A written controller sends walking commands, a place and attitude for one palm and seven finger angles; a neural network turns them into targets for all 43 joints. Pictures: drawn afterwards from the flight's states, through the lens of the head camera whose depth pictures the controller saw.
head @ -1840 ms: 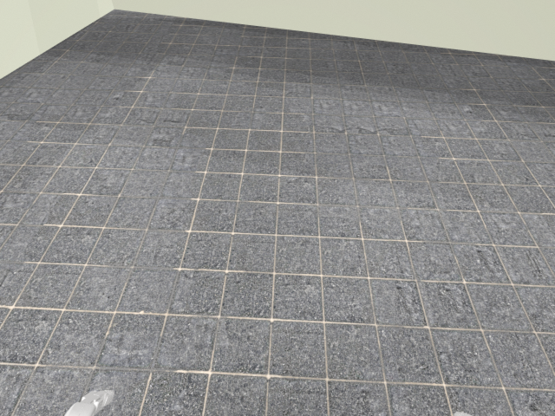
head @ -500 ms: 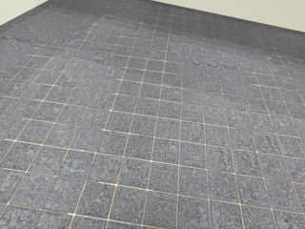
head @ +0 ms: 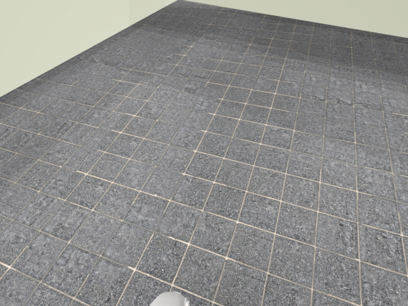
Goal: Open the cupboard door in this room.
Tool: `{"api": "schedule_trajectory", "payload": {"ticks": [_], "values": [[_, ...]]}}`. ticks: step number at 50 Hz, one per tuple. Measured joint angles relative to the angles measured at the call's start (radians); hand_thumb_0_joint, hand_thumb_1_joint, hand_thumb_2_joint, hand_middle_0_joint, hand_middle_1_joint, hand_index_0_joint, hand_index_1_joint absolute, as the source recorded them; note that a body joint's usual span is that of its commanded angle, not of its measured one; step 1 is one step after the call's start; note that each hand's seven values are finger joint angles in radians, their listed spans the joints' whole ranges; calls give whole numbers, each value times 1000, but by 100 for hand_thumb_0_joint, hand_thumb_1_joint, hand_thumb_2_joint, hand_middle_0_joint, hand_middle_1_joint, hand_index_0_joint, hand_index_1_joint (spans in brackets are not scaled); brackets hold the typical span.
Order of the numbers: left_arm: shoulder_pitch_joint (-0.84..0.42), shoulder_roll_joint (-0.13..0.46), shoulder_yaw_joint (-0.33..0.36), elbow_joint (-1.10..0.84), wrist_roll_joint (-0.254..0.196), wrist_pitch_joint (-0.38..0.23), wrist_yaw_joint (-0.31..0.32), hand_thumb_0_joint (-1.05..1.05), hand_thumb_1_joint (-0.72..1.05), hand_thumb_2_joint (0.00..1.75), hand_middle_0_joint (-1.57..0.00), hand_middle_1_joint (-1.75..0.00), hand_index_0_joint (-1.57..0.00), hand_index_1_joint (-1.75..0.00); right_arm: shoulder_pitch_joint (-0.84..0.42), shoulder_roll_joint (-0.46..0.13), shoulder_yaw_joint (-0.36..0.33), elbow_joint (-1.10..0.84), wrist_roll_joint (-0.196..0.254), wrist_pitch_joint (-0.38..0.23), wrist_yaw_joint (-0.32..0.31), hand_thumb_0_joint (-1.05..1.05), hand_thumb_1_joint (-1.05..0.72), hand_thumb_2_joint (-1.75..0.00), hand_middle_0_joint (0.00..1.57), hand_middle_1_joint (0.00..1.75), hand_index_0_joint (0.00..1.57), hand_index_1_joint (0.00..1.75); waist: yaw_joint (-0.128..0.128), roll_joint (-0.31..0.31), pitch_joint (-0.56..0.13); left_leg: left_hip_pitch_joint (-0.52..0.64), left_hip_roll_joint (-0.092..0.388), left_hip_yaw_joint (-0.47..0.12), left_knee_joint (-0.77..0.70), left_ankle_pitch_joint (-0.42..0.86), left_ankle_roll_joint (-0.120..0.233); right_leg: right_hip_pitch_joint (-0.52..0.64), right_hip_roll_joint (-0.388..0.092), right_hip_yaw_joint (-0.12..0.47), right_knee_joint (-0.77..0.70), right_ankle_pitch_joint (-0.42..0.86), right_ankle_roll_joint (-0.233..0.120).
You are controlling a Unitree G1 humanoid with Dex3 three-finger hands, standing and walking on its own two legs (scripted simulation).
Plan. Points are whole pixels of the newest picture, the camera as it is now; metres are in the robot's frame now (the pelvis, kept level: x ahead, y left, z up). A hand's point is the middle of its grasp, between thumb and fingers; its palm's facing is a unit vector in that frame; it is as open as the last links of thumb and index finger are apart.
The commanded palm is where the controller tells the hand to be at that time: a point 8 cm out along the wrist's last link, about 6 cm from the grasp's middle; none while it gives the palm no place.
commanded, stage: turn or walk to find it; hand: left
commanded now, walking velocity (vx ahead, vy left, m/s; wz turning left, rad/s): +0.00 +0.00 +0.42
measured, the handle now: out of the picture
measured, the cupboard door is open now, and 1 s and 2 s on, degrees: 0 0 0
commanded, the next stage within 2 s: none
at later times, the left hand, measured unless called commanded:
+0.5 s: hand out of the picture +0.00 +0.27 -0.17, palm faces +0.24 -0.94 -0.24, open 7.3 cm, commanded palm none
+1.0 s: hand out of the picture -0.01 +0.21 -0.15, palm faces +0.42 -0.87 -0.26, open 7.3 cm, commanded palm none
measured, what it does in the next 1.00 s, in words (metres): steps on the spot, turning left: left foot, then right foot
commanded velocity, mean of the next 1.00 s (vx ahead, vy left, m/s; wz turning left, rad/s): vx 0.00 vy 0.00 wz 0.42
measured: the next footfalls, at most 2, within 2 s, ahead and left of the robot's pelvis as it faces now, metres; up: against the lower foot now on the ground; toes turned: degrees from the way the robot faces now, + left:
left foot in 0.26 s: +0.01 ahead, +0.15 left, +0.00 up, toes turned +12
right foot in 0.74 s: +0.06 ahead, -0.08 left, +0.00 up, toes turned +14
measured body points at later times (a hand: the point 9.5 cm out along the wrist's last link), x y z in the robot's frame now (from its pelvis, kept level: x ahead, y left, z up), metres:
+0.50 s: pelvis +0.00 +0.05 +0.00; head +0.02 +0.08 +0.45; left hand -0.01 +0.32 -0.16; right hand +0.14 -0.16 -0.13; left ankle -0.03 +0.14 -0.74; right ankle +0.00 -0.11 -0.67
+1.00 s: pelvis -0.01 +0.00 +0.00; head +0.02 -0.01 +0.45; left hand -0.04 +0.25 -0.13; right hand +0.11 -0.23 -0.16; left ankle -0.10 +0.13 -0.65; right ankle +0.02 -0.09 -0.74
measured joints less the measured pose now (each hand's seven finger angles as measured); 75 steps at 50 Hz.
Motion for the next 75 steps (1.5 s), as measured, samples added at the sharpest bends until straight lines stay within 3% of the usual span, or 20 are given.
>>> {"api": "schedule_trajectory", "payload": {"ticks": [3, 7, 10, 12, 13, 16, 21, 30, 34, 37, 41, 44, 48, 52, 57, 60, 62, 65, 69, 75], "values": [[20, -5, -2, 4, 3, -6, -1, 0, 91, 90, -21, -30, -21, -30, -9, -2, 4, 5, 1, 7, -1, 1, -91, -90, 20, 30, 20, 30, 6, -10, 7, 27, 32, 15, -7, -7, -13, 2, -14, -32, 4, -7, 3], [42, -6, -2, 9, 10, -9, -3, 0, 91, 90, -21, -30, -21, -30, -41, 8, 17, 12, 4, 12, -1, 1, -91, -90, 19, 30, 20, 30, 25, -30, 29, 100, 57, 49, -155, -66, -16, -10, -37, -68, 27, -23, 14], [55, 4, 3, 18, 14, -5, -4, 0, 91, 90, -21, -30, -21, -30, -74, 22, 30, 5, 9, 3, -1, 1, -91, -90, 19, 30, 19, 30, 45, -50, 48, 175, 57, 85, -332, -87, -4, -30, -58, -91, 66, -43, 31], [67, 16, 9, 28, 11, -1, -5, 0, 91, 90, -21, -30, -21, -30, -92, 31, 39, -8, 11, -11, 0, 1, -91, -90, 19, 30, 20, 30, 50, -62, 54, 240, 49, 109, -489, -12, 9, -50, -73, -106, 112, -68, 48], [74, 25, 12, 32, 6, 3, -6, 0, 91, 90, -21, -30, -21, -30, -99, 35, 43, -15, 9, -23, 1, 1, -91, -90, 20, 30, 20, 30, 52, -68, 53, 270, 44, 117, -554, 15, 38, -73, -83, -110, 160, -84, 56], [66, 58, 25, 55, -1, 35, -1, 1, 91, 90, -21, -30, -21, -30, -122, 66, 54, -28, 11, -45, -1, 1, -91, -90, 20, 30, 20, 30, 66, -108, 64, 270, 21, 125, -537, -18, 91, -176, -74, -21, 413, -221, 76], [27, 71, 37, 64, -3, 50, -9, 1, 91, 90, -20, -30, -20, -30, -110, 87, 67, -38, 7, -59, -20, 1, -90, -90, 20, 30, 20, 30, 55, -84, 48, 316, 19, 92, -622, 31, 103, -277, -48, 28, 604, -156, 98], [-72, 54, 37, 2, -6, 41, -12, 1, 91, 90, -20, -30, -20, -30, -46, 88, 61, -23, 0, -51, -17, 1, -90, -90, 20, 30, 20, 30, 23, -47, 29, 336, -9, 29, -681, 80, 102, -270, -38, 66, 453, -92, 115], [-103, 34, 30, -22, -11, 33, -10, 0, 91, 90, -20, -30, -20, -30, -16, 74, 50, -17, -5, -40, -16, 1, -90, -90, 20, 30, 20, 30, -1, -24, 28, 310, -19, -2, -657, 79, 88, -205, -9, 62, 300, -94, 102], [-105, 22, 22, -41, -12, 13, -11, 0, 91, 90, -20, -30, -20, -30, 9, 61, 39, -10, -2, -33, -14, 1, -90, -90, 20, 30, 20, 30, -7, -12, 20, 270, -33, -22, -605, 62, 67, -114, 8, 50, 96, 12, 85], [-93, -11, 2, -46, -3, -5, -8, 0, 91, 90, -21, -30, -20, -30, 25, 33, 17, 4, 2, -10, -13, 1, -90, -90, 20, 30, 20, 30, -16, 27, 25, 148, -33, -24, -287, -119, 38, -97, 5, -8, 87, 7, 3], [-65, -21, -1, -41, -3, -3, -6, 0, 91, 90, -21, -30, -21, -30, 30, 25, 7, 19, -2, 3, -3, 1, -90, -90, 20, 30, 20, 30, -10, 21, 20, 74, -10, 4, -55, -79, 19, -67, -11, -36, 44, 25, -3], [-33, -26, -3, -21, -3, -3, -5, 0, 91, 90, -21, -30, -21, -30, 31, 20, 6, 29, -4, 7, 3, 1, -91, -90, 20, 30, 20, 30, -9, 12, 21, 47, 38, 15, 35, -10, -6, -43, -22, -78, 8, 41, -2], [-5, -26, 0, -2, 2, -4, -3, 0, 91, 90, -21, -30, -21, -30, 15, 22, 10, 38, -2, 14, 3, 1, -91, -90, 20, 30, 20, 30, 5, -5, 31, 78, 69, 32, -42, -38, -21, -41, -40, -114, 7, 39, 3], [22, -2, 11, 21, 11, 0, -6, 0, 91, 90, -21, -30, -21, -30, -32, 35, 24, 30, 7, 6, 1, 1, -91, -90, 20, 30, 20, 30, 36, -40, 49, 167, 77, 86, -283, -109, -13, -62, -76, -149, 50, 20, 26], [38, 23, 22, 38, 9, 7, -7, 0, 91, 90, -21, -30, -21, -30, -59, 42, 33, 8, 10, -14, 1, 1, -91, -90, 20, 30, 20, 30, 46, -57, 50, 249, 69, 121, -489, -17, 1, -88, -103, -172, 115, -10, 53], [43, 46, 32, 50, 0, 24, -7, 0, 91, 90, -21, -30, -21, -30, -76, 53, 38, -4, 8, -35, 1, 1, -91, -90, 20, 30, 20, 30, 53, -84, 49, 257, 48, 130, -520, 22, 56, -137, -123, -136, 227, -101, 74], [43, 67, 42, 70, 1, 56, -2, 1, 91, 90, -21, -30, -20, -30, -91, 73, 50, -20, 2, -49, -5, 1, -91, -90, 20, 30, 20, 30, 61, -93, 37, 267, 41, 130, -526, -14, 102, -228, -84, -37, 464, -208, 82], [12, 75, 48, 74, 1, 54, -13, 1, 91, 90, -20, -30, -20, -30, -87, 87, 63, -30, 3, -60, -20, 1, -90, -90, 20, 30, 20, 30, 51, -81, 29, 303, 25, 100, -624, 43, 112, -289, -61, 20, 608, -116, 98], [-43, 66, 44, 42, -4, 40, -14, 1, 91, 90, -20, -30, -20, -30, -60, 96, 66, -26, 5, -65, -24, 0, -90, -90, 20, 30, 20, 30, 37, -64, 24, 331, -7, 57, -708, 102, 125, -294, -51, 60, 578, -65, 121]]}}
